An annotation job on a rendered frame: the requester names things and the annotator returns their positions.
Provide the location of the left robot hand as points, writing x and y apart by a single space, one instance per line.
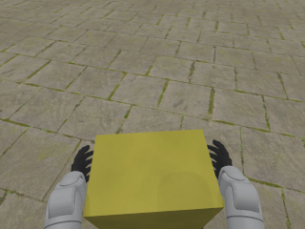
80 163

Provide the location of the right robot forearm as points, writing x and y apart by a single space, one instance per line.
242 202

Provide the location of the left robot forearm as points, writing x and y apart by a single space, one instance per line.
64 207

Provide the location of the right robot hand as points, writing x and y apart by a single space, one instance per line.
221 157

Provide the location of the carton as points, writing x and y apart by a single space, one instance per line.
152 180

